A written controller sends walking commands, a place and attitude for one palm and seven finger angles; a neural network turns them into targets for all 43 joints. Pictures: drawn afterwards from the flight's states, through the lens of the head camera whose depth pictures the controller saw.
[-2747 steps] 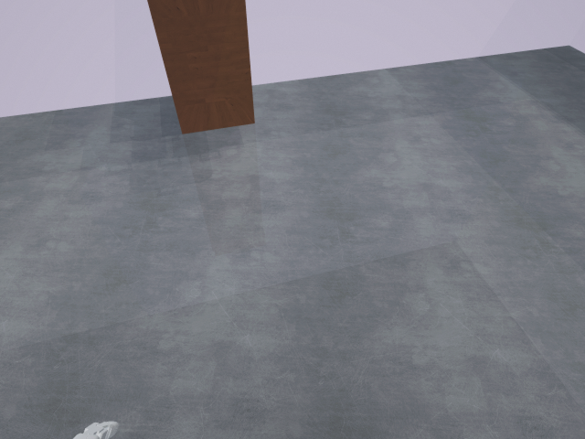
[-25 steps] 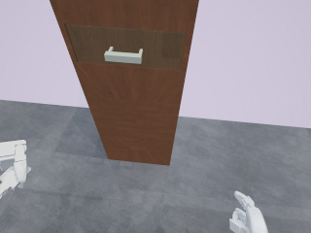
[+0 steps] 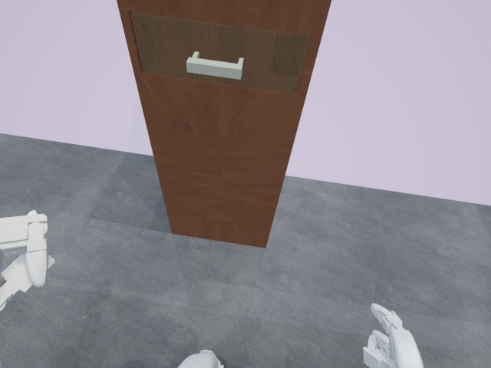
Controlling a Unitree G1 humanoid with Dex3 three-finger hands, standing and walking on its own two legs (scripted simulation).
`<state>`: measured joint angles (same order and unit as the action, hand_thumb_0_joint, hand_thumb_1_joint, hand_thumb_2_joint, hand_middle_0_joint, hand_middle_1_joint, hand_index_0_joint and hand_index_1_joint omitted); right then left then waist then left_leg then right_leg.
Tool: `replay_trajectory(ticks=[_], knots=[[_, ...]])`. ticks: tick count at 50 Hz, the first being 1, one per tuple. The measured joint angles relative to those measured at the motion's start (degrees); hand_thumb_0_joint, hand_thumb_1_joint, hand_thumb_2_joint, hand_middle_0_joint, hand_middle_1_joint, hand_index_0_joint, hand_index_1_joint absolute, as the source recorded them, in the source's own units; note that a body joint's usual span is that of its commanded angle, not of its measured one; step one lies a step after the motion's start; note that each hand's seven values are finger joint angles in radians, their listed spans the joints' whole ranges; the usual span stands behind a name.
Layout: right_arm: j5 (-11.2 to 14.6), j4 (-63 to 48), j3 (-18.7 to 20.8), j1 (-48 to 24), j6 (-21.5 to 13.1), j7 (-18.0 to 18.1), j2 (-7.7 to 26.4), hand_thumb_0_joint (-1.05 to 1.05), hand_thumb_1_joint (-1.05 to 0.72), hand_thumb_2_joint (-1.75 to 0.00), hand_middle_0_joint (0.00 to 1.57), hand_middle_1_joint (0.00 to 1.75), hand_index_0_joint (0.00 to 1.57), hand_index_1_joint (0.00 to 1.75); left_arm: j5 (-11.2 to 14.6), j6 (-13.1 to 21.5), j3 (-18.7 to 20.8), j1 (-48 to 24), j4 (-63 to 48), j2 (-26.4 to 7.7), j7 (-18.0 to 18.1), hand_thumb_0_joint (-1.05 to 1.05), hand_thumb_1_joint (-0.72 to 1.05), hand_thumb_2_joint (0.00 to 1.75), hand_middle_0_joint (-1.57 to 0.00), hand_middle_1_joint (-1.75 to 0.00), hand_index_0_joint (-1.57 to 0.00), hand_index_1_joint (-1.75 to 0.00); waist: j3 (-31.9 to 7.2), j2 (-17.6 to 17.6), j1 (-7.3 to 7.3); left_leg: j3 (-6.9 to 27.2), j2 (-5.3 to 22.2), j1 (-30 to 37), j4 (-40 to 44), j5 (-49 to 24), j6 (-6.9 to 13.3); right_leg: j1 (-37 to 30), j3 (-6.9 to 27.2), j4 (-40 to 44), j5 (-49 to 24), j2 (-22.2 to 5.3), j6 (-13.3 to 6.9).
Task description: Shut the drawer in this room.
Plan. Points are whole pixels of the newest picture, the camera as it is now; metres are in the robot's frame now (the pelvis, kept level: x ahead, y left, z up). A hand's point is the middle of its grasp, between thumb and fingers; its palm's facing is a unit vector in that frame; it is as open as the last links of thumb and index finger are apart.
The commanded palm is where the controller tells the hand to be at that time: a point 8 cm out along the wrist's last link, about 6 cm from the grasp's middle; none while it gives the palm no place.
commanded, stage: step back with the hand held close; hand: left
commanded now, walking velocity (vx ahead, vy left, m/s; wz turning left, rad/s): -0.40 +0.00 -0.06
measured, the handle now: (216, 63) +0.70 +0.11 +0.13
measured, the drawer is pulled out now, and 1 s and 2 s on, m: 0.00 0.00 0.00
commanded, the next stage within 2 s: stop stepping back and stand still in 0.22 s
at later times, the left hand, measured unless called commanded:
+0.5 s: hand out of the picture +0.12 +0.25 +0.19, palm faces +0.24 -0.89 -0.38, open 3.2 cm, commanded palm +0.06 +0.30 +0.19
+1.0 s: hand out of the picture +0.03 +0.28 +0.19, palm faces +0.28 -0.85 -0.45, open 3.3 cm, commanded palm -0.03 +0.33 +0.19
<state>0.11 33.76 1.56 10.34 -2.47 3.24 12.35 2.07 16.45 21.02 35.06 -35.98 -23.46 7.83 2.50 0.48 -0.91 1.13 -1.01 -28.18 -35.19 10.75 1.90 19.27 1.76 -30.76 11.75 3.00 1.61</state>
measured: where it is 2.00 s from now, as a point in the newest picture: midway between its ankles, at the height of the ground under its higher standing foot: outside the picture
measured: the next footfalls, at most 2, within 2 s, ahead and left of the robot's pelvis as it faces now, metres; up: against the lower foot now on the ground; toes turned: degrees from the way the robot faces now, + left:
right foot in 0.32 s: -0.13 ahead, -0.13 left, +0.00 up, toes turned -6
left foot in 0.42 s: +0.10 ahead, +0.06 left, +0.00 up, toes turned -6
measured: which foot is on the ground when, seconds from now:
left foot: down 0.00-0.34, up 0.36-0.40, down 0.42-0.60, up 0.62-0.82, down 0.84-1.00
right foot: down 0.00-0.02, up 0.04-0.30, down 0.32-0.46, up 0.48-0.60, down 0.62-1.00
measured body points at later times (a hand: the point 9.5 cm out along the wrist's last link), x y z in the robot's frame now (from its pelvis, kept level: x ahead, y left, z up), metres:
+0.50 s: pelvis -0.10 +0.03 +0.00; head -0.10 +0.07 +0.45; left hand +0.10 +0.29 +0.21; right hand +0.03 -0.22 -0.07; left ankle +0.05 +0.07 -0.72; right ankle -0.17 -0.12 -0.72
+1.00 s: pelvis -0.18 +0.06 +0.01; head -0.19 +0.08 +0.46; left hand +0.01 +0.32 +0.21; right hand -0.06 -0.17 -0.07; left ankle -0.15 +0.19 -0.72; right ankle -0.16 -0.04 -0.69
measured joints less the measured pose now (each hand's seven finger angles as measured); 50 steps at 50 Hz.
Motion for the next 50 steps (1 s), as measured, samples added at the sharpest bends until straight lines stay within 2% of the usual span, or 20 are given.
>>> replay_trajectory(ticks=[3,6,8,13,16,20,21,22,24,25,28,30,31,33,35,36,39,42,46,50], knots=[[-0.3,-0.1,0.1,0.1,-0.8,0.5,0.0,0.01,-0.90,-0.89,0.21,0.30,0.21,0.30,-0.3,0.4,1.8,-0.8,0.7,-1.2,0.0,0.01,0.89,0.90,-1.41,-1.60,-1.41,-1.59,0.3,0.7,-0.11,-0.1,0.9,0.0,2.2,-6.6,2.7,2.4,0.6,-7.2,6.5,1.7,0.0],[-1.0,0.4,0.1,0.5,-2.6,0.1,-1.3,0.01,-0.90,-0.89,0.20,0.30,0.21,0.30,0.0,0.3,3.4,-1.9,1.4,-2.3,0.0,0.01,0.89,0.90,-1.41,-1.60,-1.41,-1.59,-0.2,1.3,0.11,0.8,2.0,0.3,6.1,-8.6,2.9,3.9,1.1,-21.3,12.8,4.2,-0.7],[-1.1,0.9,-0.3,0.8,-3.5,-0.7,-2.0,0.01,-0.90,-0.89,0.20,0.30,0.21,0.30,0.7,0.0,3.6,-1.6,0.7,-2.2,0.4,0.01,0.89,0.90,-1.41,-1.60,-1.41,-1.59,-1.2,1.2,0.80,0.6,2.9,0.4,9.5,-11.0,2.6,1.9,-0.4,-22.6,15.8,4.1,-1.2],[-1.7,1.7,-1.5,0.5,-5.3,-1.9,-3.4,0.01,-0.90,-0.89,0.21,0.30,0.21,0.30,1.8,0.1,1.2,-1.2,-1.1,-0.6,0.2,0.02,0.89,0.90,-1.41,-1.60,-1.41,-1.59,-3.8,0.7,2.45,-1.1,3.9,0.2,17.2,-16.8,1.3,-8.8,-3.7,-6.2,19.5,2.3,-2.9],[-2.1,1.3,-2.5,-1.7,-4.9,-2.0,-4.1,0.01,-0.90,-0.89,0.21,0.30,0.21,0.30,2.0,0.9,1.7,-1.7,-1.9,-1.6,-0.3,0.01,0.90,0.90,-1.41,-1.60,-1.41,-1.59,-3.2,-1.6,3.82,-4.2,3.4,-2.8,14.4,-15.6,-0.4,-13.3,-2.6,7.9,10.7,-0.4,-3.7],[-1.5,3.6,-2.8,-1.0,-3.6,-1.0,-3.4,0.01,-0.90,-0.89,0.21,0.30,0.21,0.30,1.5,-0.3,-0.5,-2.9,-1.4,-1.4,-1.5,0.01,0.89,0.90,-1.41,-1.60,-1.41,-1.59,-2.5,-0.5,2.56,-1.7,2.0,-3.4,-0.8,-0.3,-3.2,-13.0,-1.8,3.3,9.0,-0.5,-0.3],[-1.2,3.4,-3.0,0.3,-3.2,-0.7,-3.1,0.01,-0.90,-0.89,0.21,0.30,0.21,0.30,1.6,-1.1,-0.4,-2.1,-1.7,-1.4,-1.7,0.01,0.89,0.90,-1.41,-1.60,-1.41,-1.59,-3.4,-0.7,1.98,-1.5,1.5,-1.3,-1.3,0.8,-3.2,-12.7,-1.5,1.8,10.1,-0.8,0.0],[-0.9,3.0,-2.9,1.4,-3.0,-0.3,-2.7,0.01,-0.90,-0.89,0.21,0.30,0.21,0.30,1.7,-1.8,-0.1,-1.9,-1.8,-1.4,-1.8,0.01,0.89,0.90,-1.41,-1.60,-1.41,-1.59,-4.1,-0.6,0.97,-1.3,1.0,-0.3,0.4,-3.1,-1.6,-12.1,-1.7,0.1,11.2,-1.1,0.4],[-0.5,3.0,-2.5,2.2,-3.3,0.6,-2.4,0.01,-0.90,-0.89,0.21,0.30,0.21,0.30,1.8,-3.0,0.8,-3.3,-0.5,-1.8,-1.8,0.01,0.89,0.90,-1.41,-1.60,-1.41,-1.59,-3.3,-1.3,-0.37,-1.6,-0.2,0.3,2.1,-7.4,1.7,-10.6,-1.0,-3.6,14.8,-1.3,-0.4],[-0.5,3.2,-2.4,2.3,-3.5,0.8,-2.5,0.01,-0.90,-0.89,0.21,0.30,0.21,0.30,1.8,-3.5,1.4,-3.9,0.5,-2.1,-1.6,0.01,0.89,0.90,-1.41,-1.60,-1.41,-1.59,-2.8,-1.8,-0.75,-1.8,-0.6,1.2,4.2,-8.2,1.9,-9.4,-0.2,-6.0,17.3,-0.8,-1.1],[-0.9,2.5,-2.2,3.3,-3.6,0.1,-2.8,0.01,-0.90,-0.89,0.21,0.30,0.21,0.30,1.8,-5.2,2.8,-3.2,1.8,-2.4,-0.9,0.01,0.89,0.90,-1.41,-1.60,-1.41,-1.59,-1.7,-2.0,-1.73,-1.5,-0.8,4.3,12.5,-9.0,-0.8,-7.3,-1.5,-8.6,19.9,2.0,-2.8],[-0.9,1.2,-2.2,4.6,-3.5,-0.6,-2.5,0.01,-0.90,-0.89,0.21,0.30,0.21,0.30,1.7,-5.8,3.1,0.1,0.4,-2.7,-0.8,0.02,0.89,0.90,-1.41,-1.60,-1.41,-1.59,-2.0,-1.9,-2.02,-2.1,-1.0,4.5,14.7,-5.2,-2.3,-9.2,-4.1,-1.8,19.3,2.9,-3.6],[-0.8,0.4,-2.1,5.0,-3.3,-0.9,-2.3,0.01,-0.90,-0.89,0.21,0.30,0.21,0.30,1.5,-5.9,3.4,2.2,-1.1,-3.2,-0.9,0.02,0.89,0.90,-1.41,-1.60,-1.40,-1.59,-2.3,-2.7,-1.69,-3.1,-1.6,2.4,11.2,-0.6,-3.0,-9.7,-4.1,2.6,17.2,2.2,-4.5],[-0.7,0.9,-1.7,5.0,-2.1,-1.2,-1.2,0.01,-0.90,-0.89,0.21,0.30,0.21,0.30,1.1,-6.2,2.8,5.0,-3.9,-2.9,-1.5,0.02,0.89,0.90,-1.41,-1.60,-1.40,-1.59,-2.6,-2.8,-0.36,-2.8,-2.0,-3.0,-7.0,4.4,-3.5,-7.5,-4.5,2.5,6.5,1.0,-5.8],[-0.6,2.9,-1.3,5.7,-0.9,-0.8,-0.5,0.01,-0.90,-0.89,0.21,0.30,0.21,0.30,0.6,-5.9,1.6,5.1,-4.1,-2.1,-1.8,0.02,0.89,0.90,-1.41,-1.60,-1.41,-1.59,-4.5,-3.2,1.18,-2.4,-1.5,-5.3,-21.3,6.4,-3.1,-5.8,-5.3,1.3,4.7,-0.4,-6.2],[-0.6,3.9,-1.2,6.1,-0.5,-0.4,-0.4,0.01,-0.90,-0.89,0.21,0.30,0.21,0.30,0.3,-5.5,1.2,4.3,-2.9,-1.5,-1.5,0.01,0.89,0.90,-1.41,-1.60,-1.41,-1.59,-5.6,-3.4,1.78,-2.6,-0.5,-4.5,-23.4,7.2,-2.7,-5.4,-5.7,1.4,5.4,-1.2,-5.4],[-0.6,5.1,-1.1,6.8,-1.3,1.0,-0.1,0.01,-0.90,-0.89,0.21,0.30,0.21,0.30,-0.4,-5.7,0.8,0.2,2.2,1.1,0.2,0.01,0.89,0.90,-1.41,-1.60,-1.41,-1.59,-7.4,-3.9,2.51,-3.5,2.6,3.5,-14.3,10.3,-0.8,-4.2,-7.2,1.3,6.4,-3.4,-4.9],[-0.5,3.4,-1.0,6.4,-3.7,2.0,1.3,0.01,-0.90,-0.89,0.21,0.30,0.21,0.30,-0.5,-6.4,0.2,-4.2,4.1,3.2,1.8,0.01,0.89,0.90,-1.41,-1.60,-1.41,-1.59,-6.1,-2.5,1.01,-2.1,4.2,12.6,2.5,9.3,0.7,-0.9,-8.0,-5.2,9.2,-4.3,-3.5],[-0.7,3.5,-1.3,3.9,-5.5,0.6,-2.3,0.01,-0.90,-0.90,0.20,0.30,0.20,0.30,-0.8,-5.8,1.0,-5.0,4.2,1.9,1.4,0.02,0.89,0.90,-1.41,-1.60,-1.41,-1.59,-2.9,-4.8,-1.33,-2.4,1.9,12.8,1.7,5.7,-1.4,5.8,-3.5,-23.7,14.5,-3.2,-2.0],[-0.6,2.1,-2.9,5.3,-5.6,-1.0,-4.3,0.01,-0.90,-0.89,0.20,0.30,0.21,0.30,-0.9,-4.1,1.2,0.9,0.7,0.0,0.6,0.02,0.89,0.90,-1.41,-1.60,-1.41,-1.59,-3.0,-2.7,-1.76,-1.2,3.4,13.4,4.3,4.3,-2.0,3.7,-6.3,-15.6,11.9,-2.6,-1.9]])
